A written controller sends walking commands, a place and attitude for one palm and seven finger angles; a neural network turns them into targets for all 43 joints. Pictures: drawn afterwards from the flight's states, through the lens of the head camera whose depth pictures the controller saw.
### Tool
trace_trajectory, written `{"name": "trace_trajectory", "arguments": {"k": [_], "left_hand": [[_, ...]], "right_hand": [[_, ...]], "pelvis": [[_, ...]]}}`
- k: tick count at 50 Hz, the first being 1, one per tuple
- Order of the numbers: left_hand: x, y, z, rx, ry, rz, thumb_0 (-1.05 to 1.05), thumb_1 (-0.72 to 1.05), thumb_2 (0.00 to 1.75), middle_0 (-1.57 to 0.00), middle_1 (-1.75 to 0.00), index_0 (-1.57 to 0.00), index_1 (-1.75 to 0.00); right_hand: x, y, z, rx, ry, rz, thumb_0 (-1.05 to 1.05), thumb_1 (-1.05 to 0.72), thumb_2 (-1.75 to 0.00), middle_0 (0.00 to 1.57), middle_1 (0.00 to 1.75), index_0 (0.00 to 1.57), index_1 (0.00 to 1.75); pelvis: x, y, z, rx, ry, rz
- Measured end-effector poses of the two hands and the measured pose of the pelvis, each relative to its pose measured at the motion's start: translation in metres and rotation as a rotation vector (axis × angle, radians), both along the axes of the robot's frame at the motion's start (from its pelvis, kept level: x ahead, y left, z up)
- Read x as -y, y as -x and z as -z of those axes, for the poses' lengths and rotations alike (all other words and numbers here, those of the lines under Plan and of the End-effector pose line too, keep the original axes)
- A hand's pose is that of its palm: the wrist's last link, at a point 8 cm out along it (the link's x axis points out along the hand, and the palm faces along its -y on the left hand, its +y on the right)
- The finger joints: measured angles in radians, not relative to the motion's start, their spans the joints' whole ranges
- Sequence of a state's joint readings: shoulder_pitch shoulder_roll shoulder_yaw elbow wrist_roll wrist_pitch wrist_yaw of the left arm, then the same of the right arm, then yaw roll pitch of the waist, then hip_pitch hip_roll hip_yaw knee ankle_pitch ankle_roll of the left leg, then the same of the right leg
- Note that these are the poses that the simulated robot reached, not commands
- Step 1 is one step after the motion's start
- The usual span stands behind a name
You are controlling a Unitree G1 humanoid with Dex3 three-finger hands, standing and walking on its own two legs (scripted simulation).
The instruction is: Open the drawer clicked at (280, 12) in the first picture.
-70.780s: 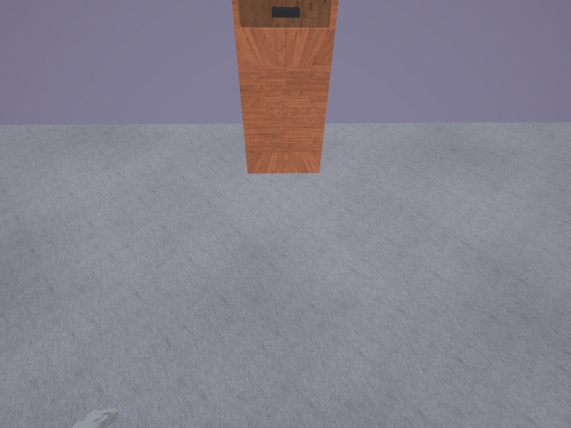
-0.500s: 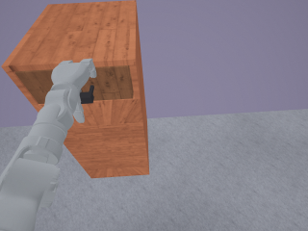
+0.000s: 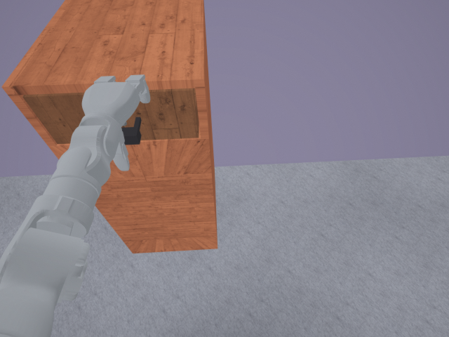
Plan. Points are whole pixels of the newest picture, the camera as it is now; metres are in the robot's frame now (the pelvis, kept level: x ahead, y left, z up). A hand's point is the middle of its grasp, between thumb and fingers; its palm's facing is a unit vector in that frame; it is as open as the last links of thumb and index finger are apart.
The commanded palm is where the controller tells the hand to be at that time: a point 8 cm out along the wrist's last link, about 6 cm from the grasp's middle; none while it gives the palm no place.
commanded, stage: re-aim the fingers above the handle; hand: left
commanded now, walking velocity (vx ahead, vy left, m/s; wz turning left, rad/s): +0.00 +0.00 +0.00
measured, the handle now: (116, 129) +0.52 +0.23 +0.06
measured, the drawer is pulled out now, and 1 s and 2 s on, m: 0.00 0.00 0.00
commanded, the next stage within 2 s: lower the fingers behind the handle in 1.08 s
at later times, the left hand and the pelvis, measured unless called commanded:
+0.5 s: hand (117, 132) +0.46 +0.20 +0.11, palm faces -0.06 -0.03 -1.00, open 13.8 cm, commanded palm +0.46 +0.21 +0.18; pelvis +0.00 +0.00 +0.00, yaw +1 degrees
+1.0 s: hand (91, 133) +0.46 +0.25 +0.11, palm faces -0.14 +0.02 -0.99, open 13.7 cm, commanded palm +0.45 +0.22 +0.17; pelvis -0.01 -0.01 +0.00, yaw -1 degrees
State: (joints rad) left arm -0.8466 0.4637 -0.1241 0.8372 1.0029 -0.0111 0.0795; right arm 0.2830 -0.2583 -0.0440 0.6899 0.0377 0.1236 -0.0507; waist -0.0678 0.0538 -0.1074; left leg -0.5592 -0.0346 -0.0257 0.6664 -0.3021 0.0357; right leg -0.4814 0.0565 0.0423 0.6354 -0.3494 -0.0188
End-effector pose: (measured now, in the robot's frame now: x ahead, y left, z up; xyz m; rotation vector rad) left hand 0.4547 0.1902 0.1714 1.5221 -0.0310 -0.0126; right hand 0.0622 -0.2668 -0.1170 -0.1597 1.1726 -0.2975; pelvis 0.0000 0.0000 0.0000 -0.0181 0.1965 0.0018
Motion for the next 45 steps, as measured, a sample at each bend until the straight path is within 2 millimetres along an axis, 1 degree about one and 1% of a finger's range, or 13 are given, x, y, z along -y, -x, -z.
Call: {"name": "trace_trajectory", "arguments": {"k": [4,8,13,16,18,21,27,29,31,36,39,41,45], "left_hand": [[0.002,-0.005,-0.005,0.021,0.0,-0.017,0.0,-0.49,0.3,-0.38,-1.25,-0.34,-1.22],[-0.001,-0.007,-0.008,0.02,-0.012,-0.062,0.0,-0.49,0.3,-0.38,-1.25,-0.38,-1.25],[-0.025,-0.004,-0.006,-0.025,-0.03,-0.159,0.0,-0.49,0.3,-0.35,-1.23,-0.37,-1.25],[-0.043,0.002,-0.002,-0.066,-0.051,-0.194,0.0,-0.49,0.3,-0.34,-1.22,-0.36,-1.23],[-0.047,0.005,0.002,-0.095,-0.066,-0.179,0.0,-0.49,0.3,-0.33,-1.21,-0.35,-1.23],[-0.039,0.009,0.009,-0.113,-0.056,-0.104,0.0,-0.49,0.3,-0.32,-1.21,-0.34,-1.22],[0.0,0.006,0.005,-0.023,0.0,0.075,0.0,-0.49,0.3,-0.32,-1.2,-0.33,-1.21],[0.004,-0.001,-0.001,0.029,0.015,0.068,0.0,-0.49,0.3,-0.33,-1.2,-0.33,-1.21],[0.006,-0.004,-0.004,0.055,0.019,0.046,0.0,-0.49,0.3,-0.39,-1.25,-0.32,-1.21],[0.014,-0.007,-0.009,0.07,-0.01,-0.022,0.0,-0.49,0.3,-0.43,-1.28,-0.38,-1.27],[0.01,-0.007,-0.012,0.042,-0.028,-0.082,0.0,-0.49,0.3,-0.41,-1.26,-0.4,-1.29],[0.003,-0.007,-0.013,0.013,-0.04,-0.125,0.0,-0.49,0.3,-0.39,-1.25,-0.4,-1.29],[-0.026,-0.002,-0.01,-0.067,-0.055,-0.214,0.0,-0.49,0.3,-0.36,-1.22,-0.38,-1.26]], "right_hand": [[-0.009,-0.003,0.004,0.014,-0.025,-0.001,0.01,-0.91,-0.9,0.2,0.3,0.2,0.3],[-0.016,0.001,0.007,0.014,-0.048,0.006,0.01,-0.91,-0.9,0.2,0.3,0.2,0.3],[-0.016,0.011,0.005,0.003,-0.05,0.024,0.01,-0.9,-0.9,0.2,0.3,0.2,0.3],[-0.011,0.018,0.002,-0.013,-0.032,0.03,0.01,-0.9,-0.9,0.2,0.3,0.2,0.3],[-0.006,0.023,0.0,-0.031,-0.013,0.025,0.01,-0.9,-0.9,0.2,0.3,0.2,0.3],[0.002,0.029,-0.002,-0.061,0.021,0.012,0.01,-0.9,-0.9,0.2,0.3,0.2,0.3],[0.011,0.029,-0.004,-0.063,0.058,0.008,0.01,-0.91,-0.9,0.2,0.3,0.2,0.3],[0.01,0.027,-0.003,-0.051,0.052,0.015,0.01,-0.91,-0.9,0.2,0.3,0.2,0.3],[0.007,0.026,0.0,-0.041,0.036,0.018,0.01,-0.91,-0.9,0.2,0.3,0.2,0.3],[-0.005,0.023,0.008,-0.028,-0.023,0.021,0.01,-0.91,-0.9,0.2,0.3,0.2,0.3],[-0.011,0.023,0.009,-0.01,-0.046,0.039,0.01,-0.91,-0.9,0.2,0.3,0.2,0.3],[-0.013,0.023,0.008,0.001,-0.053,0.05,0.01,-0.91,-0.9,0.2,0.3,0.2,0.3],[-0.009,0.028,0.004,0.006,-0.042,0.059,0.01,-0.9,-0.9,0.2,0.3,0.2,0.3]], "pelvis": [[-0.003,0.0,0.001,-0.009,-0.003,0.015],[-0.003,0.002,0.0,-0.009,-0.006,0.026],[0.0,0.003,-0.001,-0.002,-0.007,0.032],[0.001,0.003,-0.002,0.001,-0.005,0.026],[0.001,0.003,-0.002,0.004,-0.002,0.013],[0.001,0.004,-0.001,0.007,0.002,-0.003],[-0.002,0.005,0.001,-0.002,0.007,-0.009],[-0.003,0.006,0.002,-0.009,0.005,0.0],[-0.003,0.006,0.003,-0.016,0.003,0.008],[-0.001,0.009,0.002,-0.018,-0.004,0.027],[0.001,0.01,0.0,-0.011,-0.008,0.038],[0.003,0.011,-0.001,-0.004,-0.01,0.042],[0.008,0.011,-0.003,0.003,-0.011,0.04]]}}
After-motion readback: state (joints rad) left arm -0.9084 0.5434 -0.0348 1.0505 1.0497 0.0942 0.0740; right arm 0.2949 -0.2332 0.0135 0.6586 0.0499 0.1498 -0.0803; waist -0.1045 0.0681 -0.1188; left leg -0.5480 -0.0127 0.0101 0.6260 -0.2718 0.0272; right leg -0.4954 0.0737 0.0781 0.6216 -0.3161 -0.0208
